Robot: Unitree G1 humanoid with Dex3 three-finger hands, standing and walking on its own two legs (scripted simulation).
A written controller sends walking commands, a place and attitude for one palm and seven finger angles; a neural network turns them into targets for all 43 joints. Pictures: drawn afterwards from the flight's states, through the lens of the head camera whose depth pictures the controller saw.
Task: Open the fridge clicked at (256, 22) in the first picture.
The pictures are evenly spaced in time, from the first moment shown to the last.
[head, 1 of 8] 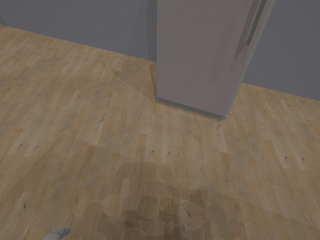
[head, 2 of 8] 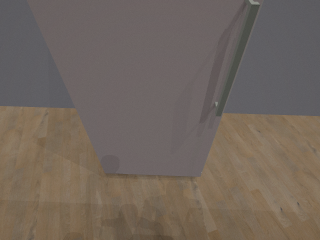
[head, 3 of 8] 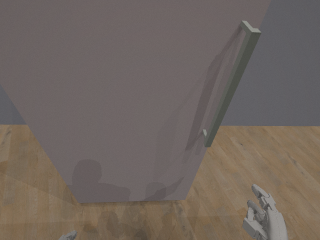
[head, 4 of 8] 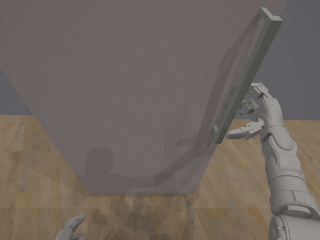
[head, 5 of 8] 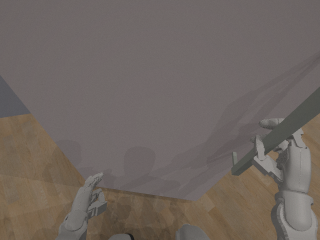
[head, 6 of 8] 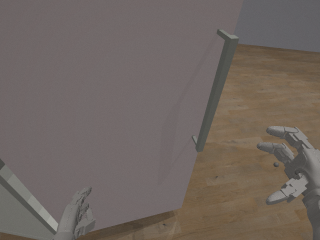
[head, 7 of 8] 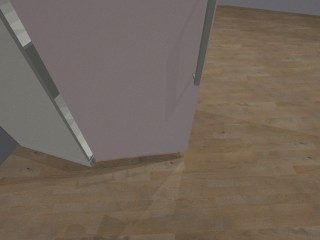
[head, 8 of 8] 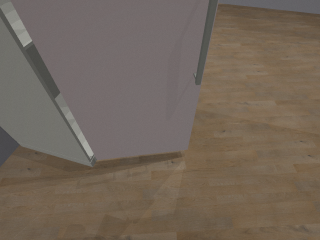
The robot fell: no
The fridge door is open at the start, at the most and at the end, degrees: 0 71 66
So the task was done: yes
